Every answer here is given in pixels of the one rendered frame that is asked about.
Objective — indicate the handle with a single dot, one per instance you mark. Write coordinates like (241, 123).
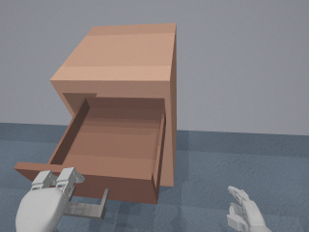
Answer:
(85, 210)

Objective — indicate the drawer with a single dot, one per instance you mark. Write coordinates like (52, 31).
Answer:
(116, 144)

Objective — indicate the left robot hand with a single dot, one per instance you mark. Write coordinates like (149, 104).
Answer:
(42, 208)

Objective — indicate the cabinet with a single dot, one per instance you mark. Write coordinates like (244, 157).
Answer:
(126, 61)

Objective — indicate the right robot hand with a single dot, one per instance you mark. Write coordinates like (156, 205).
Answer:
(243, 217)

